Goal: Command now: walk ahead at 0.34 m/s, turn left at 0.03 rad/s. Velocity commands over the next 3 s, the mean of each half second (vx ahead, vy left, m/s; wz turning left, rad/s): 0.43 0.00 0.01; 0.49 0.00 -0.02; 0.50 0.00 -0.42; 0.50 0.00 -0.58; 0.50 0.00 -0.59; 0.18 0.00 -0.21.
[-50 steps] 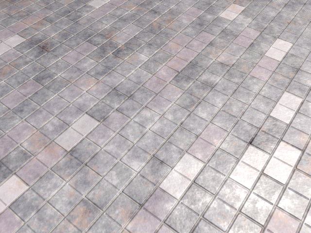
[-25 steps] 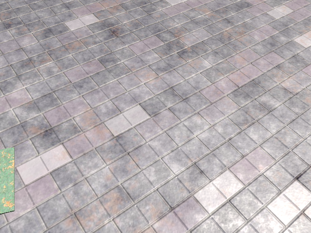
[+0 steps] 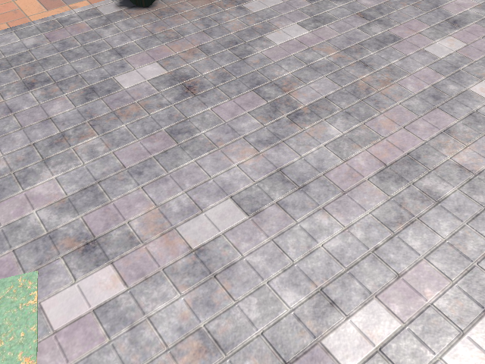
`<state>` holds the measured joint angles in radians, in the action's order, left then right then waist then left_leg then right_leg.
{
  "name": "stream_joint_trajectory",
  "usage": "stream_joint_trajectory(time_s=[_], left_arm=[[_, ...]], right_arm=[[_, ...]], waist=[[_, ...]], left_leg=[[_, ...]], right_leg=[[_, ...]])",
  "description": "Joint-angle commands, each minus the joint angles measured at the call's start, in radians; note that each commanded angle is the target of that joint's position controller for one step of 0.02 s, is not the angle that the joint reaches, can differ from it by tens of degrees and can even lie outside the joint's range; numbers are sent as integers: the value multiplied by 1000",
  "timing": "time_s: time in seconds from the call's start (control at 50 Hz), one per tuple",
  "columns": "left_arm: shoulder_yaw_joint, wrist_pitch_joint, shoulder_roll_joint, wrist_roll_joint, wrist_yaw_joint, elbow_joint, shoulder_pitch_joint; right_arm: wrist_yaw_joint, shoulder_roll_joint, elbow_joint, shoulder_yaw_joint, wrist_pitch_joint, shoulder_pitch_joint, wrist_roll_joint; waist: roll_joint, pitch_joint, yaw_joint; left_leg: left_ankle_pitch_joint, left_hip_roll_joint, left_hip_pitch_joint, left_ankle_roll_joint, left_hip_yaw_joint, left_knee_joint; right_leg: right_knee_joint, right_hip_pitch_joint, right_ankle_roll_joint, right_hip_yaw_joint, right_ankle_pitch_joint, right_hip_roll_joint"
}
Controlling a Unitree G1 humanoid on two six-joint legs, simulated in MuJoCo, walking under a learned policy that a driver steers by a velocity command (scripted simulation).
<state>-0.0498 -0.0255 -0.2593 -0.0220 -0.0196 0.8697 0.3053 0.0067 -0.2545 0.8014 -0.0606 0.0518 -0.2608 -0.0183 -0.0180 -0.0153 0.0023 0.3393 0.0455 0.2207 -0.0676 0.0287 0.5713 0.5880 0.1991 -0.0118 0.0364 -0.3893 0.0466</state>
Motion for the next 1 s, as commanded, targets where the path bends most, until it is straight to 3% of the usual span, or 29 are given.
stream_joint_trajectory(time_s=[0.02, 0.04, 0.08, 0.1, 0.14, 0.18, 0.22, 0.26, 0.3, 0.34, 0.36, 0.38, 0.4, 0.42, 0.44, 0.46, 0.48, 0.5, 0.52, 0.54, 0.6, 0.66, 0.74, 0.86, 0.92, 0.94, 0.96, 0.98, 1.0], left_arm=[[-10, -58, -94, -2, -4, -170, -235], [-26, -70, -135, -13, -2, -169, -227], [-22, -82, -115, -18, 14, -148, -184], [-22, -82, -110, -11, 23, -148, -200], [-16, -78, -81, -3, 44, -153, -231], [0, -73, -39, 6, 60, -173, -287], [14, -73, -14, 4, 68, -198, -355], [13, -70, -35, -2, 72, -215, -396], [6, -68, -66, -7, 73, -228, -409], [-6, -70, -100, -5, 73, -229, -388], [-16, -69, -121, -1, 70, -219, -341], [-34, -66, -149, 1, 63, -187, -232], [-55, -61, -184, -1, 52, -137, -66], [-72, -53, -261, 9, 38, -105, 104], [-68, -57, -292, 21, 54, -92, 116], [-45, -61, -193, 8, 56, -101, 52], [-34, -64, -158, 5, 54, -109, -26], [-29, -67, -147, 13, 55, -117, -89], [-25, -72, -125, 25, 58, -120, -128], [-21, -77, -110, 37, 58, -118, -145], [-22, -95, -112, 27, 56, -92, -133], [-28, -92, -144, 25, 40, -65, -81], [-28, -79, -168, 13, 26, -37, -13], [-31, -46, -183, 5, 20, 23, 103], [-39, -30, -206, 3, 13, 28, 88], [-40, -25, -211, 3, 13, 26, 74], [-30, -22, -193, 7, 13, 20, 63], [-7, -26, -140, 31, 13, -13, 65], [25, -47, -16, 16, 22, -12, 203]], right_arm=[[14, -224, 2, -65, 35, -214, 4], [14, -186, 4, -51, 45, -213, 15], [10, -142, -6, -35, 54, -176, 15], [9, -127, -6, -27, 49, -157, 14], [5, -94, 0, -14, 32, -159, 14], [-7, -105, 8, -13, 21, -170, 7], [-18, -142, 13, -18, 18, -183, 9], [-20, -172, 27, -25, 20, -211, 7], [-20, -177, 40, -28, 23, -210, -3], [-20, -183, 48, -32, 20, -199, -5], [-20, -193, 49, -36, 16, -190, -2], [-21, -195, 49, -36, 9, -180, 1], [-25, -182, 44, -29, 3, -180, 9], [-29, -127, 16, -8, 2, -203, 35], [-20, 2, 16, 24, 21, -342, 8], [-15, -121, 18, -4, 39, -237, -19], [-11, -165, -14, -18, 48, -129, -35], [-18, -154, -19, -15, 51, -89, -25], [-21, -143, -17, -20, 49, -77, -7], [-20, -128, -9, -21, 39, -103, -2], [-23, -98, -9, -18, 13, -95, 5], [-25, -101, -50, -17, 12, 28, 18], [-10, -72, -82, -2, 31, 163, 15], [27, -73, -150, 11, 48, 332, 1], [39, -110, -150, 1, 53, 284, 1], [35, -137, -130, -13, 55, 203, 3], [26, -186, -84, -39, 56, 39, 5], [12, -264, -50, -60, 53, -156, 22], [17, -301, -27, -66, 46, -182, 23]], waist=[[268, 83, 132], [203, 96, 108], [101, 79, 66], [82, 90, 58], [105, 83, 56], [100, 89, 66], [103, 100, 81], [122, 114, 89], [132, 134, 71], [130, 118, 37], [138, 78, 4], [137, 4, -57], [124, -96, -132], [-48, -243, -169], [-317, -380, -77], [-191, -242, -105], [-124, -94, -88], [-31, -35, -52], [-24, -1, -21], [-57, -8, 10], [-54, 19, 30], [-23, 66, 2], [-16, 82, -49], [-18, 111, -99], [-55, 65, -48], [-65, 11, 3], [-51, -97, 85], [58, -269, 149], [322, -394, 71]], left_leg=[[126, -363, -345, -229, -662, -377], [25, -414, -383, -268, -714, -369], [-71, -375, -425, -220, -557, -354], [-161, -350, -409, -189, -475, -367], [-317, -284, -351, -146, -325, -397], [-377, -240, -283, -135, -221, -417], [-358, -217, -198, -125, -161, -437], [-321, -237, -151, -124, -153, -461], [-339, -273, -177, -111, -153, -458], [-486, -296, -237, -87, -138, -403], [-655, -292, -260, -73, -119, -330], [-816, -265, -249, -52, -86, -191], [-830, -222, -156, -22, -56, 10], [-451, -150, 75, 11, -21, 358], [230, 22, 365, 53, -113, 655], [212, -35, 472, 40, -181, 752], [111, -84, 516, 23, -144, 743], [18, -134, 468, 22, -124, 699], [-38, -165, 424, 25, -121, 646], [-76, -190, 362, 26, -131, 620], [-119, -205, 354, 49, -113, 543], [-259, -213, 464, 80, -108, 388], [-451, -176, 437, 86, -66, 132], [-400, -133, 464, 59, -49, -44], [-278, -94, 360, 16, -28, -83], [-263, -62, 218, -6, -4, -104], [-298, -62, -29, -41, -3, -113], [-329, -260, -371, -106, -214, -60], [-111, -471, -670, -241, -663, -168]], right_leg=[[300, 542, 17, -32, -78, -69], [480, 657, 28, 32, -168, -35], [565, 734, 71, 50, -38, 33], [532, 735, 75, 40, 24, 59], [423, 656, 58, -3, 119, 69], [277, 578, 23, -46, 212, 46], [113, 468, 4, -75, 319, 13], [26, 375, 2, -86, 386, -13], [-21, 354, 27, -59, 405, -11], [-52, 312, 61, -55, 376, -21], [-55, 238, 81, -72, 352, -42], [-58, 91, 107, -95, 336, -71], [-44, -139, 134, -88, 328, -66], [-32, -431, 195, 180, 267, 155], [-249, -621, 341, 706, -72, 345], [-345, -509, 293, 717, -203, 311], [-354, -361, 254, 557, -143, 284], [-369, -222, 239, 442, 3, 248], [-387, -121, 233, 350, 111, 205], [-412, -61, 228, 293, 159, 178], [-475, 15, 252, 200, 232, 157], [-504, -12, 260, 156, 291, 156], [-501, -50, 220, 64, 357, 120], [-421, -241, 214, 63, 427, 186], [-319, -313, 187, 65, 651, 210], [-216, -297, 173, 56, 819, 189], [-29, -217, 144, 25, 865, 135], [288, 13, 110, -9, 569, 66], [596, 395, 56, 5, -157, -109]])
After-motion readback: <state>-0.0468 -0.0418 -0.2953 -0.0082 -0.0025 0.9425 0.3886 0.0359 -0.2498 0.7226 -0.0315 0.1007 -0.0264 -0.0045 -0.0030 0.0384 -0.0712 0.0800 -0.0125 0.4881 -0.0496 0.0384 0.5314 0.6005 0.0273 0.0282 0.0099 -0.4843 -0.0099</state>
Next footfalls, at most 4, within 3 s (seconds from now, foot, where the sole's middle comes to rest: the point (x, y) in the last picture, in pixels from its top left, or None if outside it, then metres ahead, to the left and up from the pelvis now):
0.40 right None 0.35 -0.16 -0.77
0.96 left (223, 322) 0.66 0.07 -0.77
1.52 right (310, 249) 0.92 -0.20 -0.77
2.00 left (287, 173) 1.26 -0.15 -0.77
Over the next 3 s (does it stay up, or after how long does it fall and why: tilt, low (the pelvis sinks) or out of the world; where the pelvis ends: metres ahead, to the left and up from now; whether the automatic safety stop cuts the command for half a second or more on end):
stays up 1.33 -0.47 0.01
